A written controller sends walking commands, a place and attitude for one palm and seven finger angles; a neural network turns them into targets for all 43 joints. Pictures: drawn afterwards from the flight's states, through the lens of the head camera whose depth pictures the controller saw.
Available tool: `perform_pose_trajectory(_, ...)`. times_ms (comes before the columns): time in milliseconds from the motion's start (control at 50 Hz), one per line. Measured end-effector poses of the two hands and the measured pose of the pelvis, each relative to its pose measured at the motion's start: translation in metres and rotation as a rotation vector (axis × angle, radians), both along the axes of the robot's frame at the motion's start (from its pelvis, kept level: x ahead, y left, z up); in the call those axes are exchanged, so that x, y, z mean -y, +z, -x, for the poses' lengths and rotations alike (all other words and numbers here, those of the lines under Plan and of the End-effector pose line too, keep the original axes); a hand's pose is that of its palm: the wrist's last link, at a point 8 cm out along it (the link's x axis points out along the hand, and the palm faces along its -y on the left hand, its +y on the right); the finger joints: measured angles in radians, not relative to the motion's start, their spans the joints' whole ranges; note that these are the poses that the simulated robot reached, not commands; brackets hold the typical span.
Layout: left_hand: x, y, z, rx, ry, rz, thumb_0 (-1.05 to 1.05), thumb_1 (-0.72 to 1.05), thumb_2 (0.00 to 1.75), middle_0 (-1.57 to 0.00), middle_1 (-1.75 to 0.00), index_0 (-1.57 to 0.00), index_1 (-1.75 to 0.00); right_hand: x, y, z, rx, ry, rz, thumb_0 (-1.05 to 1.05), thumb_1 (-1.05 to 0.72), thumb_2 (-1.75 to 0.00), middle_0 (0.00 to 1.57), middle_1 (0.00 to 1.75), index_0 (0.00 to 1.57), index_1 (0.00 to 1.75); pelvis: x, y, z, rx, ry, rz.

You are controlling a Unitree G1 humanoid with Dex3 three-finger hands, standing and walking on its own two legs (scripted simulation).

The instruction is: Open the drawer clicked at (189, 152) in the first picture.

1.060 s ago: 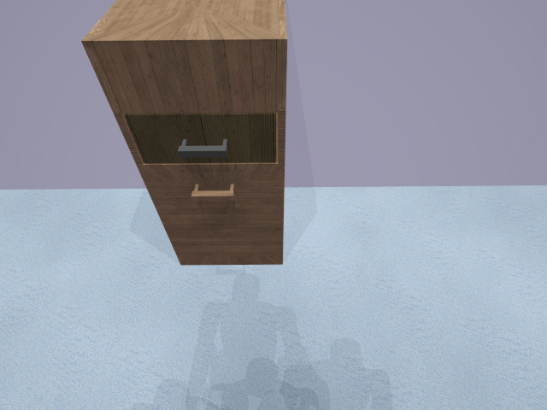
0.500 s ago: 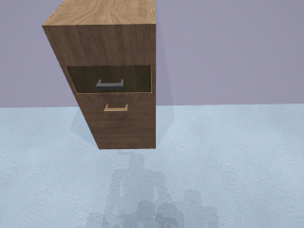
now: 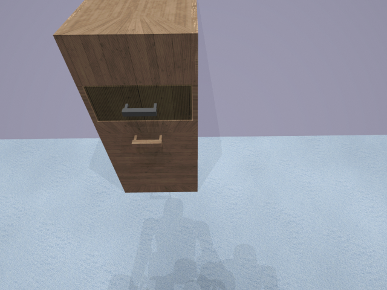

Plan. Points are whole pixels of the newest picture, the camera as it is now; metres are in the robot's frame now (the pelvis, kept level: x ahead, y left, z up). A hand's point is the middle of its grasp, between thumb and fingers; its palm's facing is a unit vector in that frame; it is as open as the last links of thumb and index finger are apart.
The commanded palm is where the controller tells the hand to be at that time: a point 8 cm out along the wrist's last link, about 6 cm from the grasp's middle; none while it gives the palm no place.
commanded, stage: take the last steps up to it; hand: left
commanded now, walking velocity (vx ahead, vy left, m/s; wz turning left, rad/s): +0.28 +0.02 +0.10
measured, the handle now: (140, 108) +0.74 +0.25 -0.10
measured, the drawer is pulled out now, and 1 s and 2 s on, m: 0.00 0.00 0.00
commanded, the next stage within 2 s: come to a stop and stand still in 0.58 s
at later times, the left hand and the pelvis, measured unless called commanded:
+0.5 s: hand (116, 288) +0.16 +0.20 -0.17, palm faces +0.06 -0.97 -0.24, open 7.2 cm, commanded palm none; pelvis +0.10 +0.00 -0.01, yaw +2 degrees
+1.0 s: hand (133, 252) +0.24 +0.18 -0.16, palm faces +0.11 -0.96 -0.25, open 7.3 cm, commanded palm none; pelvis +0.22 -0.02 +0.01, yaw +4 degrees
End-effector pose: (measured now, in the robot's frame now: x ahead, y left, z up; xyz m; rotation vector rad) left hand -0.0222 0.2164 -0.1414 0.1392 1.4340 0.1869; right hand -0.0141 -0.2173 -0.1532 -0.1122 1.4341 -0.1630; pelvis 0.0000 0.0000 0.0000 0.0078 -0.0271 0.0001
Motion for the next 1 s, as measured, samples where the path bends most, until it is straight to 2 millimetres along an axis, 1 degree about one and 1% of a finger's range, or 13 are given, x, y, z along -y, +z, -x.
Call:
perform_pose_trajectory(120, 0.0, -0.011, 0.005, -0.02, 0.049, 0.031, 0.0, 0.91, 0.9, -0.2, -0.3, -0.2, -0.3, -0.006, -0.005, 0.0, -0.046, 0.009, -0.006, 0.01, -0.91, -0.9, 0.2, 0.3, 0.2, 0.3, -0.006, -0.008, -0.017, -0.001, 0.03, 0.02)
perform_pose_trajectory(220, -0.004, -0.022, 0.007, -0.082, 0.077, 0.064, 0.0, 0.91, 0.9, -0.2, -0.3, -0.2, -0.3, -0.017, -0.005, -0.019, -0.038, 0.0, 0.017, 0.01, -0.91, -0.9, 0.2, 0.3, 0.2, 0.3, -0.017, -0.016, -0.042, 0.002, 0.017, -0.004)
perform_pose_trajectory(260, -0.008, -0.021, -0.002, -0.107, 0.055, 0.069, 0.0, 0.91, 0.9, -0.2, -0.3, -0.2, -0.3, -0.022, -0.004, -0.022, -0.011, -0.015, 0.024, 0.01, -0.91, -0.9, 0.2, 0.3, 0.2, 0.3, -0.021, -0.016, -0.048, 0.002, 0.004, -0.008)
perform_pose_trajectory(320, -0.014, -0.016, -0.035, -0.074, 0.03, 0.058, 0.0, 0.91, 0.9, -0.2, -0.3, -0.2, -0.3, -0.03, 0.002, -0.015, -0.037, -0.03, 0.01, 0.0, -0.91, -0.9, 0.2, 0.3, 0.2, 0.3, -0.021, -0.01, -0.057, -0.002, 0.009, -0.009)
perform_pose_trajectory(420, -0.027, -0.001, -0.113, 0.072, 0.007, 0.007, 0.02, 0.94, 0.9, -0.2, -0.3, -0.2, -0.3, -0.037, 0.01, -0.003, -0.157, -0.027, -0.04, 0.0, -0.91, -0.9, 0.2, 0.3, 0.2, 0.3, -0.013, -0.002, -0.078, -0.012, 0.028, 0.0)
perform_pose_trajectory(500, -0.031, 0.007, -0.171, 0.169, -0.022, -0.042, 0.02, 0.95, 0.9, -0.2, -0.3, -0.2, -0.3, -0.028, 0.005, -0.01, -0.221, -0.041, -0.07, 0.01, -0.91, -0.9, 0.2, 0.3, 0.2, 0.3, 0.001, -0.007, -0.102, -0.01, 0.035, 0.0)
perform_pose_trajectory(540, -0.03, 0.001, -0.195, 0.22, -0.029, -0.067, 0.01, 0.94, 0.9, -0.2, -0.3, -0.2, -0.3, -0.019, -0.005, -0.021, -0.234, -0.045, -0.077, 0.01, -0.91, -0.9, 0.2, 0.3, 0.2, 0.3, 0.011, -0.018, -0.116, -0.013, 0.047, -0.02)
perform_pose_trajectory(600, -0.021, -0.002, -0.213, 0.24, -0.008, -0.072, 0.01, 0.93, 0.9, -0.2, -0.3, -0.2, -0.3, -0.002, -0.012, -0.053, -0.225, -0.023, -0.06, 0.01, -0.91, -0.9, 0.2, 0.3, 0.2, 0.3, 0.015, -0.021, -0.13, -0.002, 0.07, 0.01)
perform_pose_trajectory(680, -0.004, -0.007, -0.219, 0.19, 0.002, -0.024, 0.0, 0.92, 0.9, -0.2, -0.3, -0.2, -0.3, 0.018, -0.005, -0.124, -0.096, 0.004, -0.004, 0.01, -0.91, -0.9, 0.2, 0.3, 0.2, 0.3, 0.015, -0.013, -0.151, -0.021, 0.075, 0.013)
perform_pose_trajectory(720, -0.002, -0.012, -0.223, 0.167, 0.025, -0.005, 0.0, 0.94, 0.9, -0.2, -0.3, -0.2, -0.3, 0.022, -0.001, -0.159, -0.013, 0.025, 0.024, 0.01, -0.91, -0.9, 0.2, 0.3, 0.19, 0.3, 0.013, -0.013, -0.164, -0.027, 0.071, 0.012)
perform_pose_trajectory(780, -0.004, -0.02, -0.23, 0.137, 0.048, 0.007, 0.0, 0.95, 0.9, -0.2, -0.3, -0.2, -0.3, 0.022, -0.002, -0.2, 0.05, 0.065, 0.05, 0.0, -0.91, -0.9, 0.2, 0.3, 0.19, 0.3, 0.011, -0.017, -0.182, -0.031, 0.069, 0.019)
perform_pose_trajectory(900, -0.001, -0.004, -0.243, 0.095, 0.066, -0.013, 0.0, 0.95, 0.9, -0.2, -0.3, -0.2, -0.3, 0.021, 0.005, -0.263, 0.081, 0.089, 0.04, 0.01, -0.94, -0.9, 0.2, 0.3, 0.2, 0.3, 0.014, -0.003, -0.209, -0.035, 0.067, -0.005)
perform_pose_trajectory(1000, -0.006, 0.012, -0.252, 0.078, 0.05, -0.046, 0.0, 0.93, 0.9, -0.2, -0.3, -0.2, -0.3, 0.031, 0.013, -0.296, 0.132, 0.083, 0.038, 0.01, -0.93, -0.9, 0.2, 0.3, 0.2, 0.3, 0.017, 0.007, -0.217, -0.026, 0.066, -0.02)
